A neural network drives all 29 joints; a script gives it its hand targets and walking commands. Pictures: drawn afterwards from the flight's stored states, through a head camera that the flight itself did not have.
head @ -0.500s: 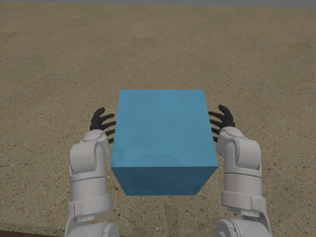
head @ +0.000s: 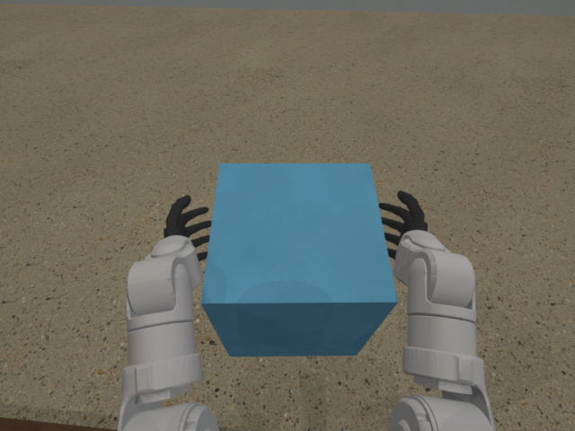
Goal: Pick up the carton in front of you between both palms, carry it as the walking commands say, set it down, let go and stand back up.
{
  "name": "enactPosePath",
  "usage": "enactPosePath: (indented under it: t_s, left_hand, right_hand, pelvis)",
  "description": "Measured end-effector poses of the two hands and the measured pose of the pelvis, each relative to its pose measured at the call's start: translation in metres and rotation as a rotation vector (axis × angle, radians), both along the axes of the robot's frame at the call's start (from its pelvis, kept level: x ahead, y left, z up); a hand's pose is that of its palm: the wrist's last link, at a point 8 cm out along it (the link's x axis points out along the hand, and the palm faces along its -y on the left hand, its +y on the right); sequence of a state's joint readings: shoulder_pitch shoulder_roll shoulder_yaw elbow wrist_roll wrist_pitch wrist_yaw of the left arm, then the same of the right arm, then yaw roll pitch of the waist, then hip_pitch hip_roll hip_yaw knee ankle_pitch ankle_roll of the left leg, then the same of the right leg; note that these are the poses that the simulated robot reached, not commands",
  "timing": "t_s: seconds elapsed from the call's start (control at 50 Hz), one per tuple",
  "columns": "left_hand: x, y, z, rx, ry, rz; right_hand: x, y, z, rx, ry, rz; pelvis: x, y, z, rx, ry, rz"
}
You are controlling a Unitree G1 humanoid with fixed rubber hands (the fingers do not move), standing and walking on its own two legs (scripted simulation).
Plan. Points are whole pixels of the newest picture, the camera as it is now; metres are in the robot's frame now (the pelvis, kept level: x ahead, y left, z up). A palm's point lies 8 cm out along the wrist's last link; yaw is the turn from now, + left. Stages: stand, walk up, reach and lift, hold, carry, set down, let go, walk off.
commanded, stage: carry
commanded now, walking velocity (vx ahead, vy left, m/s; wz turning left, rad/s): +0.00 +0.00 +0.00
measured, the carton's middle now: (294, 268) +0.34 +0.00 +0.04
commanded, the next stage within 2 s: none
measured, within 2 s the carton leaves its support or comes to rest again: neither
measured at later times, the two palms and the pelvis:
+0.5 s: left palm (174, 238) +0.35 +0.17 +0.10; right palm (393, 228) +0.36 -0.14 +0.11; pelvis +0.03 +0.01 -0.01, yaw +0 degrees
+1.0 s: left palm (211, 171) +0.54 +0.15 +0.06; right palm (371, 162) +0.58 -0.16 +0.05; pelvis +0.23 -0.03 -0.02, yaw +1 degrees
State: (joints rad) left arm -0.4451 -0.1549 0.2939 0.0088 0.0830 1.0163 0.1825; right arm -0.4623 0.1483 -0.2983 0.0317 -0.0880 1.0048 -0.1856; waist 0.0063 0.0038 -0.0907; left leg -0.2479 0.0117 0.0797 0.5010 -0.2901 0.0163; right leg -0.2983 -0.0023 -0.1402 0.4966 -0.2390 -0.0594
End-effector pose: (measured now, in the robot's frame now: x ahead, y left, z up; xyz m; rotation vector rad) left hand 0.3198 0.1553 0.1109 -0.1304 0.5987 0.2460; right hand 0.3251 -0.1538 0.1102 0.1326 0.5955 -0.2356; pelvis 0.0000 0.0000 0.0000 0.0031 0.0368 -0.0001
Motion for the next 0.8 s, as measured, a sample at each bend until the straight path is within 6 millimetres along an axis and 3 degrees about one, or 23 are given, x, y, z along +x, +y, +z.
enactPosePath:
  t_s: [0.3, 0.44, 0.56, 0.66, 0.8]
  left_hand:
    - [-0.002, 0.000, 0.001, -0.001, -0.003, 0.000]
    - [0.014, 0.008, -0.005, -0.001, 0.000, 0.015]
    - [0.044, 0.020, -0.015, 0.005, 0.006, 0.008]
    - [0.084, 0.013, -0.023, -0.001, 0.022, 0.006]
    - [0.147, -0.003, -0.031, 0.028, -0.037, 0.044]
  right_hand:
    - [-0.002, 0.000, 0.001, 0.002, -0.002, -0.001]
    - [0.018, 0.007, -0.001, -0.017, -0.001, 0.005]
    - [0.046, 0.019, -0.012, -0.010, 0.006, 0.001]
    - [0.074, 0.012, -0.022, 0.022, 0.021, -0.002]
    - [0.151, -0.005, -0.034, -0.008, -0.039, 0.035]
  pelvis:
    - [0.000, 0.000, -0.001, -0.002, -0.003, 0.002]
    - [0.020, 0.005, -0.007, -0.010, 0.013, 0.006]
    - [0.048, 0.014, -0.013, -0.003, 0.029, 0.010]
    - [0.080, 0.010, -0.010, -0.013, 0.043, 0.028]
    - [0.142, -0.014, -0.029, -0.016, 0.035, 0.033]
